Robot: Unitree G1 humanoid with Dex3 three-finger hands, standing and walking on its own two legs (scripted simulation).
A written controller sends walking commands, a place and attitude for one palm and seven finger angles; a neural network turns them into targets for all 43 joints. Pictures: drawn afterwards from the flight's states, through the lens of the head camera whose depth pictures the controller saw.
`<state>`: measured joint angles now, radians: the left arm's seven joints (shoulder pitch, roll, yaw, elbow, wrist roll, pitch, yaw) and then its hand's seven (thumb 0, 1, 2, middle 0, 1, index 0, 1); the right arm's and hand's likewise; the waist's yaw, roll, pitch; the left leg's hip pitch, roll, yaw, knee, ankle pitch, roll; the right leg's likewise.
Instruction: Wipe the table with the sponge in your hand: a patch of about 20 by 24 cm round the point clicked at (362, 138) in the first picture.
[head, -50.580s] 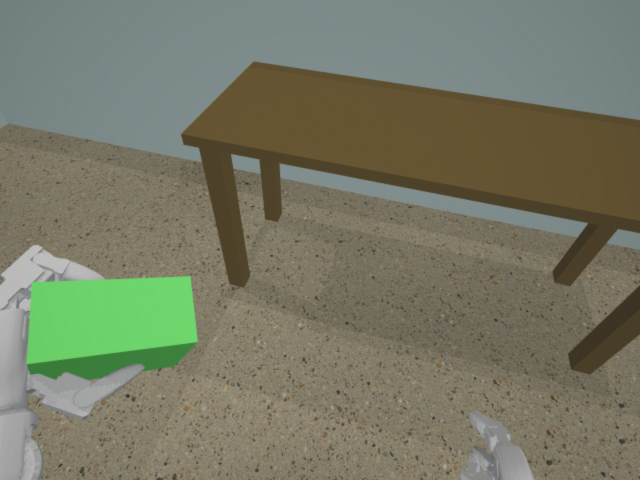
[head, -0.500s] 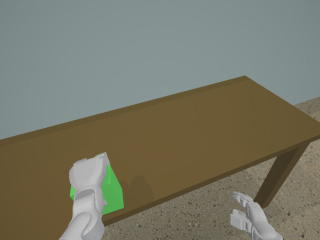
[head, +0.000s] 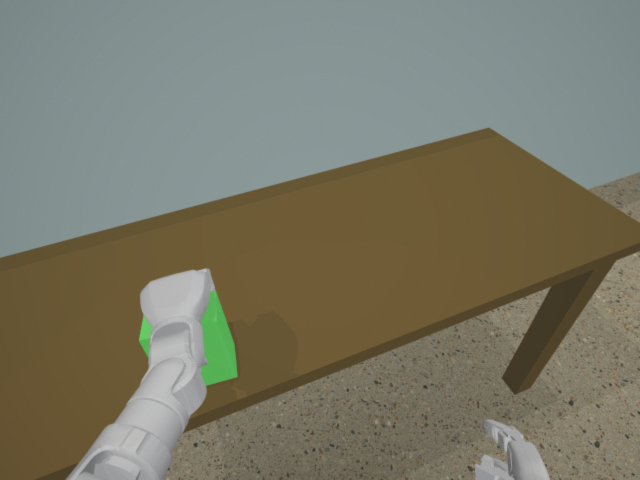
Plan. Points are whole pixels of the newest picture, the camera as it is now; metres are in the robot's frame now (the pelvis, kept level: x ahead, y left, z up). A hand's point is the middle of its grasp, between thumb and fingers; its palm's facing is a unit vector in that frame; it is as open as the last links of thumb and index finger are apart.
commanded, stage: wipe forward along the middle lane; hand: left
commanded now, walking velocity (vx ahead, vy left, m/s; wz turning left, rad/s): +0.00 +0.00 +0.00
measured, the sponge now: (196, 352) +0.31 +0.23 -0.04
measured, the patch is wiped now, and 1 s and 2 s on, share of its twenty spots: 1.00 1.00 1.00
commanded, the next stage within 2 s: slide back across to the first lane in 1.08 s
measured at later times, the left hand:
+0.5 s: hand (181, 293) +0.37 +0.26 +0.03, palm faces -0.09 -0.01 -1.00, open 10.6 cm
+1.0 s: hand (170, 270) +0.42 +0.30 +0.02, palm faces -0.12 +0.00 -0.99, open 10.6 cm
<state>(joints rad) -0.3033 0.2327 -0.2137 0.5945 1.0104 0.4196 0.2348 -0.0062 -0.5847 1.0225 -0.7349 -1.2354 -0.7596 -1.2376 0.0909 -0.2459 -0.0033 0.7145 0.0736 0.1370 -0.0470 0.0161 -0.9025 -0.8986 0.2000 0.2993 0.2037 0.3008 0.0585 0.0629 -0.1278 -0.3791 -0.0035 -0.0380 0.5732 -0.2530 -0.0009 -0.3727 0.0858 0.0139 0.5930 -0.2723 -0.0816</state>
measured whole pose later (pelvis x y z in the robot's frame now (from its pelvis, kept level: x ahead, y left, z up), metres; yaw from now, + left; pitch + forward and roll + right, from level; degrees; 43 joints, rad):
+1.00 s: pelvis -0.01 +0.00 -0.02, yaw -5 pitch +14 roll -1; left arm -0.67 0.54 0.05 1.11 1.02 0.18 0.26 0.01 -0.60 1.04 -0.74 -1.25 -0.76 -1.26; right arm 0.25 -0.28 -0.01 0.72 0.08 0.07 -0.02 0.01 -0.90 -0.90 0.20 0.30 0.20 0.30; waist -0.05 0.06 -0.17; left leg -0.68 -0.02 -0.12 0.75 -0.32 0.02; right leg -0.66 0.16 0.05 0.68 -0.26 -0.09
